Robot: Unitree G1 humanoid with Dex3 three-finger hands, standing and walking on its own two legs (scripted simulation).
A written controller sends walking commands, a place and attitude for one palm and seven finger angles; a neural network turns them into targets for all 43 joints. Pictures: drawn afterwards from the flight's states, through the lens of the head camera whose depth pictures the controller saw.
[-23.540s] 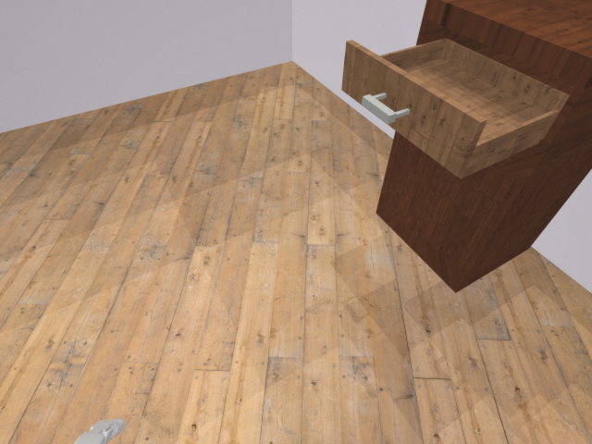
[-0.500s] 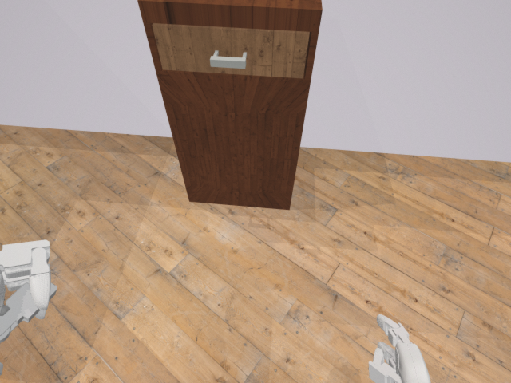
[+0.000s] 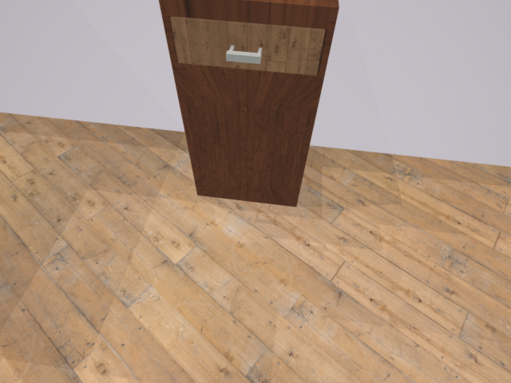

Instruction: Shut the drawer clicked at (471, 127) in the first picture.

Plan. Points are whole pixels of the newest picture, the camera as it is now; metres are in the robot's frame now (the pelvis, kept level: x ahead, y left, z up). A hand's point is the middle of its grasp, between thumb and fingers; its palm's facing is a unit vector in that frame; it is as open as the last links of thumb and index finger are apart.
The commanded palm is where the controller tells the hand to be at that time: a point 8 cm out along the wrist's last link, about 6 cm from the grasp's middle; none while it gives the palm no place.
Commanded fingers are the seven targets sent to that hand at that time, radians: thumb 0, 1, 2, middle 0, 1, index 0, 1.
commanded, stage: let the arm hang, fingers relaxed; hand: left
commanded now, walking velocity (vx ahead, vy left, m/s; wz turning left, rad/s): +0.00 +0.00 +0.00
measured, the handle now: (244, 53) +0.98 +0.09 +0.01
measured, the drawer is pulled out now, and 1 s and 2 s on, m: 0.00 0.00 0.00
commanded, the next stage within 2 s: look to check the result in 0.62 s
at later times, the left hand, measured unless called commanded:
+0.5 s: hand out of the picture +0.02 +0.16 -0.17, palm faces -0.01 -0.98 -0.19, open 7.3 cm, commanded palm none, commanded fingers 0.00 0.90 0.90 -0.20 -0.30 -0.20 -0.30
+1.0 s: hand out of the picture +0.02 +0.16 -0.17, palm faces +0.00 -0.98 -0.18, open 7.4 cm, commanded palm none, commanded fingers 0.00 0.90 0.90 -0.20 -0.30 -0.20 -0.30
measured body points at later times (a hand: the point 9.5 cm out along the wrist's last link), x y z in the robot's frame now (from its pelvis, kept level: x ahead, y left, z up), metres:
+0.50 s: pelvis +0.01 +0.00 +0.00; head +0.02 -0.01 +0.45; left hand +0.02 +0.22 -0.16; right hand -0.01 -0.21 -0.16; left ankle +0.03 +0.10 -0.74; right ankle +0.01 -0.12 -0.74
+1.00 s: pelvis +0.02 -0.01 +0.00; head +0.04 -0.01 +0.45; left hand +0.02 +0.21 -0.16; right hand +0.00 -0.22 -0.16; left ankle +0.03 +0.11 -0.74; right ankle +0.01 -0.12 -0.74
